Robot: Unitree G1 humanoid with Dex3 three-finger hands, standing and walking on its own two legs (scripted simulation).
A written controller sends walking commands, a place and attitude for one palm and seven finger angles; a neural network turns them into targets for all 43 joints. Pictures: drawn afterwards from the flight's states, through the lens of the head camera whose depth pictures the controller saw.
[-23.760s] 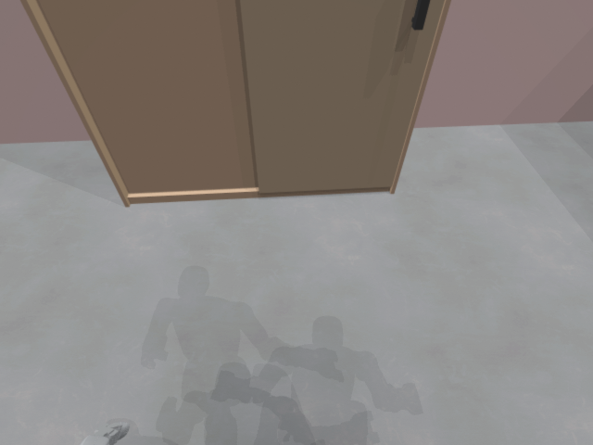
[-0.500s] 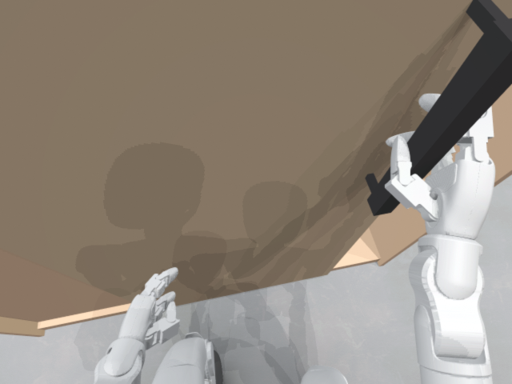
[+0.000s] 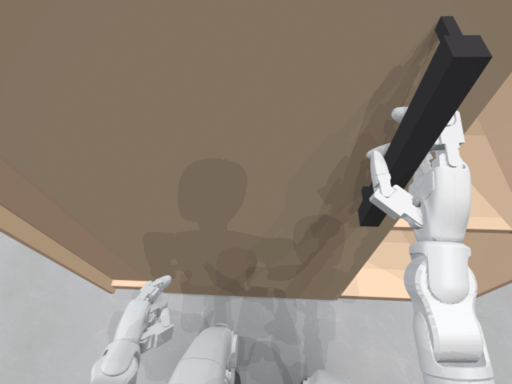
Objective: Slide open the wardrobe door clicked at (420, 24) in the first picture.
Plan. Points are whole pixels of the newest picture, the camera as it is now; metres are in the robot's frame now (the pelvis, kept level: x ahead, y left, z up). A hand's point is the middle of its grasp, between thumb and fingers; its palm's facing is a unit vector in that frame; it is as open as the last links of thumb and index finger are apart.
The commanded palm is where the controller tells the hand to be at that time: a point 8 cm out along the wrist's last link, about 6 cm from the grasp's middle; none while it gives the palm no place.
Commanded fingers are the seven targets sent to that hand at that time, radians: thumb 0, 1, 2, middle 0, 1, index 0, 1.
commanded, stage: step sideways, sliding the door along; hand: right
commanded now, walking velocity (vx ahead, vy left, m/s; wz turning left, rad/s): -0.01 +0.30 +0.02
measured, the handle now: (397, 147) +0.37 -0.16 +0.17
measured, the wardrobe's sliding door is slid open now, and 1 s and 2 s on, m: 0.41 0.50 0.50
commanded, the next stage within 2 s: stop walking and hold the door there in 0.58 s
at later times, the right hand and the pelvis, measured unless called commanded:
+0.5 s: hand (295, 177) +0.33 -0.04 +0.16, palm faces +0.29 +0.95 -0.09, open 6.8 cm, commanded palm +0.30 -0.03 +0.17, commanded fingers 0.00 -0.90 -0.90 0.45 1.40 0.45 1.40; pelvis -0.06 +0.15 -0.01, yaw +2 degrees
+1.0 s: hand (301, 175) +0.33 -0.05 +0.16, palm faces +0.49 +0.82 -0.30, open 6.8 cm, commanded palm +0.29 -0.08 +0.14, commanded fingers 0.00 -0.90 -0.90 0.45 1.40 0.45 1.40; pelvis -0.04 +0.25 -0.01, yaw +2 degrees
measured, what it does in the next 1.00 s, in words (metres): steps to the left: left foot, then right foot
